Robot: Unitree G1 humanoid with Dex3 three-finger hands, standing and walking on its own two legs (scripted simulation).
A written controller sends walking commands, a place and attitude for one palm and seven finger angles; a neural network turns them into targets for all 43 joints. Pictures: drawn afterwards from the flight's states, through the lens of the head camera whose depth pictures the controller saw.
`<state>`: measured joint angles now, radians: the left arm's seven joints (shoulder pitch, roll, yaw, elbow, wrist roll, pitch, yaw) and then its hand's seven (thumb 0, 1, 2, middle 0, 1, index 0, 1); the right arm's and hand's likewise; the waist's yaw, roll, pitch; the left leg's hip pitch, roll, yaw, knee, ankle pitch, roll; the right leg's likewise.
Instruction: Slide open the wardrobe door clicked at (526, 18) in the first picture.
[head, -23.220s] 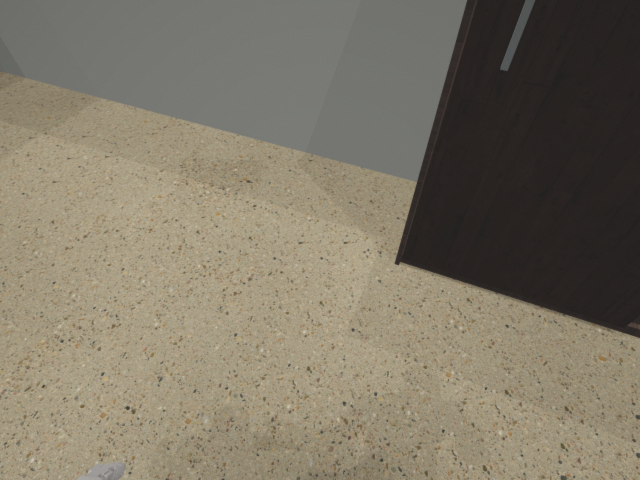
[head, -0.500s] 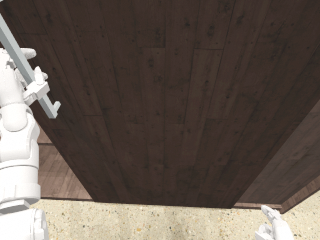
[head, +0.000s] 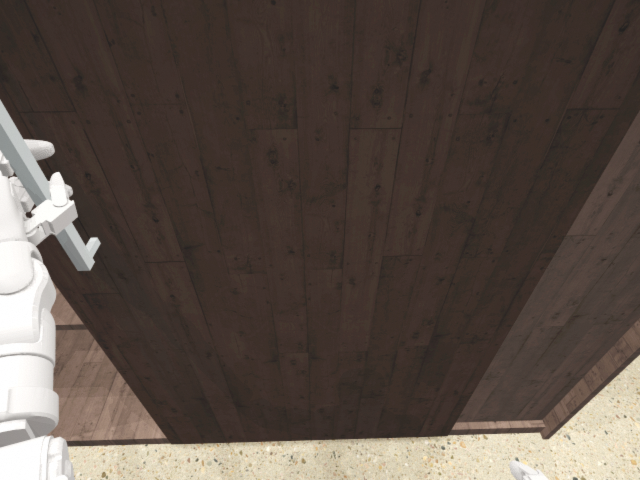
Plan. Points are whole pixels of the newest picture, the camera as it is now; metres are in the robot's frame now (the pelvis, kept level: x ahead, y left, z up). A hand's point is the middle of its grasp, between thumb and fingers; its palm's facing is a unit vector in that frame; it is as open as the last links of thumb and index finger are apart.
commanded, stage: stop walking and hold the door there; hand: left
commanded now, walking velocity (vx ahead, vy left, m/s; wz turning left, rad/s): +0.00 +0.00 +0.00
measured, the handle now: (41, 173) +0.39 +0.36 +0.22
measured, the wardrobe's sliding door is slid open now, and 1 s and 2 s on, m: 0.48 0.48 0.48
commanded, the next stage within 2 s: loosen the grip on the handle in 1.86 s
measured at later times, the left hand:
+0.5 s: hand (61, 206) +0.35 +0.33 +0.20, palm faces +0.48 -0.86 -0.17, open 6.2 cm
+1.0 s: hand (50, 207) +0.35 +0.33 +0.20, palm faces +0.28 -0.95 -0.16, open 5.9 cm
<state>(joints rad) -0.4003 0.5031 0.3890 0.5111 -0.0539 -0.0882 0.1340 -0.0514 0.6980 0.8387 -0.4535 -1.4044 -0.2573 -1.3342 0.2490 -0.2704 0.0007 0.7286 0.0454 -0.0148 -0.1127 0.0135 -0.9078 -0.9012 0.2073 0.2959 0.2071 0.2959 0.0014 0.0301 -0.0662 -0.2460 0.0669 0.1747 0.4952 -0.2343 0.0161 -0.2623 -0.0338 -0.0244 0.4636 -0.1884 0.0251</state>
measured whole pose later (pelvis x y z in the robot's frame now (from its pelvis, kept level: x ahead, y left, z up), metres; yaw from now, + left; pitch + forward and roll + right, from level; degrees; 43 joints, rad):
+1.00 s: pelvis -0.07 +0.14 -0.01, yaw +5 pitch -3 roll +4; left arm -0.63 0.33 0.18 0.29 -0.06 -0.03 0.10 -0.04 0.67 0.81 -0.46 -1.41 -0.34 -1.37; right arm 0.15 -0.30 -0.01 0.69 0.03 0.00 -0.07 0.01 -0.91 -0.90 0.21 0.30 0.21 0.30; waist -0.03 -0.06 0.16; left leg -0.33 0.07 0.09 0.62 -0.30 -0.05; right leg -0.27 -0.31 -0.12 0.67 -0.32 0.11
